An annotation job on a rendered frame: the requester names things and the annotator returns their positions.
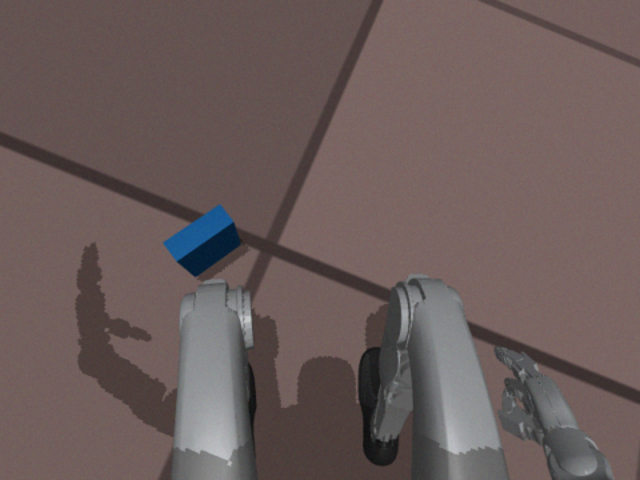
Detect right robot arm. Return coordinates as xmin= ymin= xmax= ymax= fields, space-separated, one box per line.
xmin=542 ymin=428 xmax=614 ymax=480

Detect carton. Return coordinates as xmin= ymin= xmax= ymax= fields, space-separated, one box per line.
xmin=163 ymin=204 xmax=241 ymax=277

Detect right robot foot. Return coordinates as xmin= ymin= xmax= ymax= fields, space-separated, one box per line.
xmin=358 ymin=347 xmax=399 ymax=466

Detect right robot hand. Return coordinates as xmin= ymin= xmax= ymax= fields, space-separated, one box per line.
xmin=494 ymin=346 xmax=580 ymax=446

